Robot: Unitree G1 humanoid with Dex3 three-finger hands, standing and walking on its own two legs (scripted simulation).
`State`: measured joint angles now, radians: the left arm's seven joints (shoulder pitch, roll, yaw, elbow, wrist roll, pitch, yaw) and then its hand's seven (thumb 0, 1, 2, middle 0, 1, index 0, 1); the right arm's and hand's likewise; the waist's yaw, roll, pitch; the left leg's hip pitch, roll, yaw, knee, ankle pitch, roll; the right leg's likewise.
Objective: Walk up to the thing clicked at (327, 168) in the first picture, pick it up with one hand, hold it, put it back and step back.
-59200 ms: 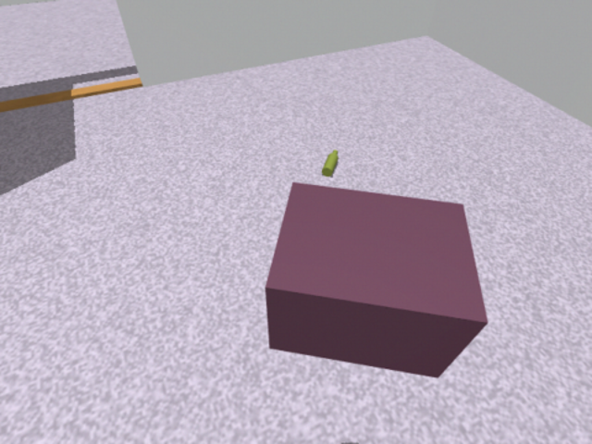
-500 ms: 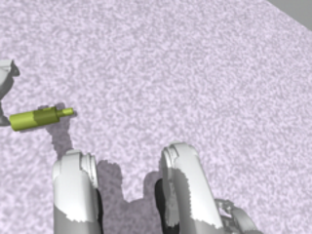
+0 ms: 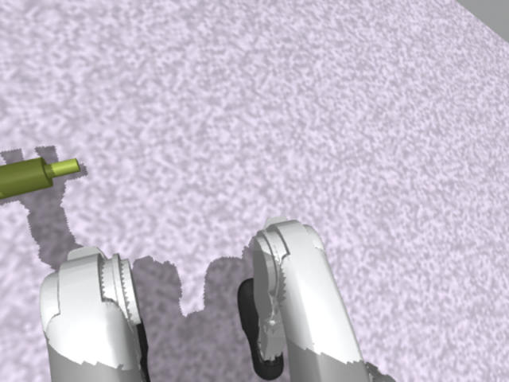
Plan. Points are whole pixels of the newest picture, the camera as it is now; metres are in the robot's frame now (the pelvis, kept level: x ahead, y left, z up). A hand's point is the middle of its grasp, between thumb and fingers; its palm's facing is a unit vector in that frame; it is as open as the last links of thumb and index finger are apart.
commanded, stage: home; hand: left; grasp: from above
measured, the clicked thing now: (21, 177) +0.47 +0.33 -0.29
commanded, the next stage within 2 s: none
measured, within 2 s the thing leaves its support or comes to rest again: neither
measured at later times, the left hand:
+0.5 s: hand out of the picture +0.32 +0.31 +0.05, palm faces -0.23 -0.64 -0.73, open 7.9 cm
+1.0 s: hand out of the picture +0.24 +0.24 +0.27, palm faces +0.19 -0.94 -0.28, open 7.4 cm
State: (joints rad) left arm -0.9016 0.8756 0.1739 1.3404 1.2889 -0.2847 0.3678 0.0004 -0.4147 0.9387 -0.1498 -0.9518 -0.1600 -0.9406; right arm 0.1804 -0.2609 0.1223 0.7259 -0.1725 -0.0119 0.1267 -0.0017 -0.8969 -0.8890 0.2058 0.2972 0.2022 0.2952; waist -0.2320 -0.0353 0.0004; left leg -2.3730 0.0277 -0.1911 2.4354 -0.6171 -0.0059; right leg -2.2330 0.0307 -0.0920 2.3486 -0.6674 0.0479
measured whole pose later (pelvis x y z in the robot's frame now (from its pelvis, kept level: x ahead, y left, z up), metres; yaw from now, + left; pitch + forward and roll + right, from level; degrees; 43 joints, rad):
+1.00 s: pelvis +0.07 +0.01 +0.34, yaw +10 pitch +19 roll -4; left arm 0.30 0.27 0.06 0.01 -0.02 0.41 0.07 0.01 0.90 0.90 -0.21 -0.30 -0.21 -0.31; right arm 0.22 -0.19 0.06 0.55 0.03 -0.13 -0.13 0.01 -0.91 -0.90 0.21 0.30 0.20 0.30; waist -0.06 0.04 -0.18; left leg -1.07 0.05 -0.07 1.29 -0.55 -0.01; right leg -0.98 -0.01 -0.07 1.22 -0.56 0.02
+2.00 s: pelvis +0.09 +0.01 +0.40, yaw +11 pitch +9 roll -3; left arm 0.49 0.22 0.03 -0.12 -0.05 0.45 0.02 0.01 0.91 0.90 -0.20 -0.30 -0.20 -0.30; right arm 0.29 -0.21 0.03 0.55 0.00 -0.23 -0.18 0.01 -0.90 -0.90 0.21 0.30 0.20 0.30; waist -0.04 0.05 -0.16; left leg -0.70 0.04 -0.05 1.01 -0.47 -0.02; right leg -0.61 -0.01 -0.06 0.94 -0.49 0.02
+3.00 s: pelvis +0.10 +0.01 +0.40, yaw +11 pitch +10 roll -3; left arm 0.50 0.23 0.03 -0.13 -0.05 0.45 0.02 0.01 0.91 0.90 -0.20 -0.30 -0.20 -0.30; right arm 0.29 -0.21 0.03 0.54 0.00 -0.23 -0.18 0.01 -0.90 -0.90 0.21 0.30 0.20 0.30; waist -0.04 0.05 -0.16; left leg -0.71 0.04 -0.05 1.02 -0.49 -0.01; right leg -0.62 -0.01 -0.06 0.95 -0.50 0.03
